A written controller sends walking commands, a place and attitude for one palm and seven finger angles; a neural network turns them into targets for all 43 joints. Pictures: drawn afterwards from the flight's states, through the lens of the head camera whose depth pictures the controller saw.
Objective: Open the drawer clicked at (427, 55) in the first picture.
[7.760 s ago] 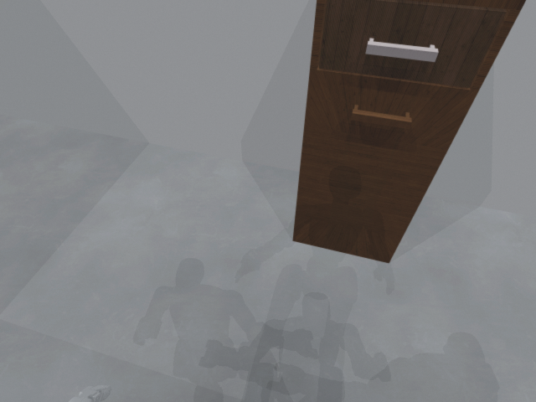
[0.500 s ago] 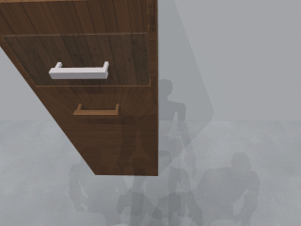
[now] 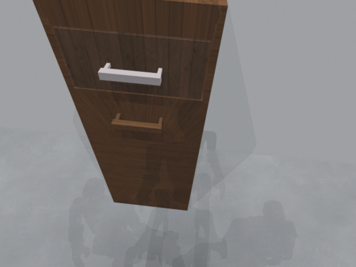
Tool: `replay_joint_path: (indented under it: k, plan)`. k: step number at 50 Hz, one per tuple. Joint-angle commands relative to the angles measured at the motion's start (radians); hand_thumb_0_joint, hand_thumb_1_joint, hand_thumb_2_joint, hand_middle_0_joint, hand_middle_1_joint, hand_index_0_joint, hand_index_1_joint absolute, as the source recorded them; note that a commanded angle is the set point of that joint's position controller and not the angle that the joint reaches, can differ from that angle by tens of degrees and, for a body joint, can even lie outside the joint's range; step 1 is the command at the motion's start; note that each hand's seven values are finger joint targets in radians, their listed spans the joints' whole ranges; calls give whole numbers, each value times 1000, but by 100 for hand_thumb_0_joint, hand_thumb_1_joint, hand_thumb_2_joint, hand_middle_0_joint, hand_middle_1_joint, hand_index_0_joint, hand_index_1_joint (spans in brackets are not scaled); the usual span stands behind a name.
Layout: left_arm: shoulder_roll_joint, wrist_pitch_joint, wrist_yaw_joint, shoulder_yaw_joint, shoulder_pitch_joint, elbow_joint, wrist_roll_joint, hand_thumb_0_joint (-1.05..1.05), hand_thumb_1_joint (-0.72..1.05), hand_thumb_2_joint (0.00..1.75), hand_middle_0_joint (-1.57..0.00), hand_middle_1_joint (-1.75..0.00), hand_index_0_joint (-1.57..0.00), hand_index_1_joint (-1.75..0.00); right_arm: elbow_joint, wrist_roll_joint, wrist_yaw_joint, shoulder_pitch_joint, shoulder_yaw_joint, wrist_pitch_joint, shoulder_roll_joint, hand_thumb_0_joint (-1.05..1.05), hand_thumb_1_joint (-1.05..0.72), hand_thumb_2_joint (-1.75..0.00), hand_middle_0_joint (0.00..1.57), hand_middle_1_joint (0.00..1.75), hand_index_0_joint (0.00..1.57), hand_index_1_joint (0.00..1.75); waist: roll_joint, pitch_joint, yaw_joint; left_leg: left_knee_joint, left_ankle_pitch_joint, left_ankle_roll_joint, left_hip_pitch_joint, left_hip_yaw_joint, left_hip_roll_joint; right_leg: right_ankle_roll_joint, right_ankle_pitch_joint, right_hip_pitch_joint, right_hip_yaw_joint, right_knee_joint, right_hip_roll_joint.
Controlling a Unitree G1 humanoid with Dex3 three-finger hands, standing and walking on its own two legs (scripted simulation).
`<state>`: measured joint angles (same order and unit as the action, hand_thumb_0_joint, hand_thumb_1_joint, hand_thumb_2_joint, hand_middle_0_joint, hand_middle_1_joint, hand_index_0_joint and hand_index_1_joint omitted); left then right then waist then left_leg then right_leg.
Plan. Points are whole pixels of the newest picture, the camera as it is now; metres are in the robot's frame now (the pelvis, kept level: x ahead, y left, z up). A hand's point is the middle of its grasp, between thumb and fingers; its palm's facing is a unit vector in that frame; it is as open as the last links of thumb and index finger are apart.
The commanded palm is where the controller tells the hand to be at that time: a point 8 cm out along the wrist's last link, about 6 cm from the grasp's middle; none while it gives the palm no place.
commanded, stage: come to a stop and stand still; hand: left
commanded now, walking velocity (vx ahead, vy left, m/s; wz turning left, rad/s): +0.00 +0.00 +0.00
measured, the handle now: (132, 72) +0.54 +0.19 +0.15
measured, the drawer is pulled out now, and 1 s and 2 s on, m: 0.00 0.00 0.00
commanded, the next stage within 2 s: look again from close up in 0.30 s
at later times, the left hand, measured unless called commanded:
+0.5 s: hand out of the picture -0.02 +0.18 -0.17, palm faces -0.01 -0.98 -0.19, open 7.3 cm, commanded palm none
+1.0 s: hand out of the picture +0.01 +0.19 -0.17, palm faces -0.02 -0.98 -0.21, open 7.3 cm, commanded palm +0.10 +0.24 -0.06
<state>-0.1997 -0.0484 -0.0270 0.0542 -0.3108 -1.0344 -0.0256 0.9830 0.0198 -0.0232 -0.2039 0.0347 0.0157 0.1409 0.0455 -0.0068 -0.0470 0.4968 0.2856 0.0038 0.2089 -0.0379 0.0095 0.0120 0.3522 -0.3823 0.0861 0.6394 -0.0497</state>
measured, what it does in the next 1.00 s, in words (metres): steps on the spot: right foot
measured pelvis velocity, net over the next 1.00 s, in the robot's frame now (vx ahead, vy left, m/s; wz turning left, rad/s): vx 0.00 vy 0.02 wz -0.04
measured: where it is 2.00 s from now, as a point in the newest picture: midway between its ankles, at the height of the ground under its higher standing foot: outside the picture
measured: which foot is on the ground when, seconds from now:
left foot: down 0.00-1.00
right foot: up 0.00-0.10, down 0.12-1.00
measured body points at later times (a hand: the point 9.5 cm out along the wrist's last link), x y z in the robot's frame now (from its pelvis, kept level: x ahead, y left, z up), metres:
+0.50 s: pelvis -0.03 +0.01 +0.00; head -0.02 +0.01 +0.45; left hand -0.02 +0.23 -0.16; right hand -0.04 -0.20 -0.16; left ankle -0.01 +0.13 -0.73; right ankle +0.00 -0.10 -0.74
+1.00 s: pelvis +0.00 +0.02 +0.00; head +0.01 +0.01 +0.45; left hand +0.01 +0.24 -0.15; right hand +0.00 -0.20 -0.16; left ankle -0.01 +0.13 -0.74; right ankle +0.00 -0.10 -0.74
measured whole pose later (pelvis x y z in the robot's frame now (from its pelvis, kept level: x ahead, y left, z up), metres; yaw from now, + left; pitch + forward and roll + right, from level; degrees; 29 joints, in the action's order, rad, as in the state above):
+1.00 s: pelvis +0.00 +0.02 +0.00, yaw -2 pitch +0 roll +0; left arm -0.14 0.02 -0.04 -0.01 -0.29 -1.10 -0.01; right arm 1.09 0.01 -0.02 -0.29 -0.01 -0.03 0.16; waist -0.02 -0.03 0.00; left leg 0.47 0.27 -0.01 0.19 -0.08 0.01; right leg 0.00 0.25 -0.23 0.01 0.49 -0.02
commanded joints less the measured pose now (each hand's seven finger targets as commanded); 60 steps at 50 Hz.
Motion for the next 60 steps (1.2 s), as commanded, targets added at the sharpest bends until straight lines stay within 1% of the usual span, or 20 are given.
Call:
replay_joint_path:
  k: [1,4,6,10,18,19,20,21,23,30,48,49,50,51,52,53,54,55,56,60]
  plan:
    - [3,28,10,-8,-51,31,-1,0,90,90,-20,-30,-20,-30,-51,9,-11,34,3,-14,126,0,-90,-90,20,30,20,30,-199,-61,-12,-255,-33,-135,195,147,192,-7,-25,103,-55,92,2]
    - [-2,44,9,-18,-84,5,2,0,90,90,-20,-30,-20,-30,-29,2,-12,-8,-4,-19,125,0,-90,-90,20,30,20,30,-106,-47,-16,-175,-39,-102,155,123,147,-14,-120,177,-80,-136,-8]
    - [-47,61,3,-25,-76,-6,6,0,90,90,-20,-30,-20,-30,-7,-8,-9,-59,-13,-25,94,0,-90,-90,20,30,20,30,-11,-23,16,-96,-65,-49,98,73,72,15,-216,188,-198,-260,-86]
    - [-52,74,-1,-31,-37,-24,15,0,90,90,-20,-30,-20,-30,42,-9,-9,-107,-14,-28,94,0,-90,-90,20,30,20,30,80,48,47,-79,-153,-22,-32,43,74,31,-340,185,-175,-249,-93]
    - [-27,58,-4,-38,-41,-49,14,0,90,90,-20,-30,-20,-30,102,-4,-5,-147,-27,-22,69,0,-90,-90,20,30,20,30,-51,-133,35,-190,52,-28,79,74,76,19,-9,110,-162,-322,-46]
    - [-27,58,-4,-36,-44,-50,14,0,90,90,-20,-30,-20,-30,105,-3,-5,-156,-27,-23,65,0,-90,-90,20,30,20,30,-57,-125,35,-189,53,-28,79,70,74,20,-8,117,-163,-325,-47]
    - [-57,83,-43,-50,-120,-80,1,0,90,90,-20,-30,-20,-30,39,-11,9,-31,-22,-36,128,0,-90,-90,20,30,20,30,-75,-153,-4,0,-27,6,101,16,86,18,-238,89,-182,-279,-82]
    - [-94,88,-36,-43,-56,-29,7,0,90,90,-20,-30,-20,-30,13,-6,11,-100,-23,-29,67,0,-90,-90,20,30,20,30,-112,-52,62,2,51,2,51,37,41,52,0,72,-252,-306,-120]
    - [-105,89,-19,-37,-12,-8,10,0,90,90,-20,-30,-20,-30,23,4,16,-163,-26,-28,74,0,-90,-90,20,30,20,30,-124,-24,77,-23,55,-18,31,42,50,58,141,35,-211,-281,-80]
    - [-31,76,-6,-49,-32,-11,11,0,90,90,-20,-30,-20,-30,13,2,7,-168,-25,-43,106,0,-90,-90,20,30,20,30,-44,-99,49,-175,140,-52,161,123,96,32,-4,110,-137,-195,-18]
    - [-42,83,-7,-47,-36,-39,15,0,90,90,-20,-30,-20,-30,83,-4,-2,-143,-34,-58,104,0,-90,-90,20,30,20,30,-48,-49,46,-145,-145,-42,-1,59,89,23,-231,152,-161,-225,-47]
    - [-77,86,-48,-42,-117,-75,6,0,90,90,-20,-30,-20,-30,18,-20,4,-43,-17,-53,144,0,-90,-90,20,30,20,30,128,-46,5,54,-172,-11,57,28,123,2,-524,175,-190,-234,-98]
    - [-408,263,-60,-46,719,1426,-166,0,88,89,-20,-32,-20,-32,-307,-64,-50,-46,-20,-194,294,0,-90,-90,20,30,20,30,-181,461,112,-85,-296,-57,-205,21,-9,31,-433,253,-212,-122,30]
    - [-346,185,-142,3,236,1177,-186,0,85,88,-20,-33,-20,-33,-274,-51,-93,43,-22,-296,214,0,-90,-90,20,30,20,30,-341,392,11,-79,-431,-45,-238,13,27,50,-232,183,-114,-85,35]
    - [-241,112,-200,-35,157,1122,-127,0,83,87,-21,-34,-21,-34,-205,-63,-95,24,0,-328,209,0,-90,-90,20,30,20,30,-330,288,33,-80,-298,-7,-130,12,27,36,-128,129,-73,-81,44]
    - [-24,9,-207,-159,-146,961,-157,0,81,86,-21,-36,-21,-36,-205,-78,-95,17,-10,-331,151,0,-90,-90,20,30,20,30,-252,205,37,-89,-276,-17,-58,21,38,25,-120,92,-63,-88,45]
    - [-43,12,-209,-190,19,1205,-194,0,78,85,-21,-37,-21,-37,-300,-73,-80,69,-16,-347,183,0,-90,-90,20,30,20,30,-227,66,48,-85,-216,-11,3,46,27,28,-151,54,-61,-106,38]
    - [-116,18,-236,-142,-18,1220,-293,0,76,84,-21,-39,-21,-39,-310,-45,-76,82,-5,-350,216,0,-90,-90,20,30,20,30,-189,115,58,-50,-193,-19,14,51,20,33,-141,24,-64,-104,48]
    - [-138,20,-265,-151,-53,1215,-393,0,74,83,-21,-40,-21,-40,-346,-27,-65,99,-8,-341,217,0,-90,-90,20,30,20,30,-148,50,63,-12,-180,-22,74,54,2,40,-127,-38,-58,-96,57]
    - [-91,-24,-303,-150,-515,1071,-703,0,64,79,-22,-47,-22,-47,-486,17,14,168,38,-202,215,0,-90,-90,20,30,20,30,156,26,-60,53,-194,-9,215,16,-19,48,-76,-35,-83,-78,73]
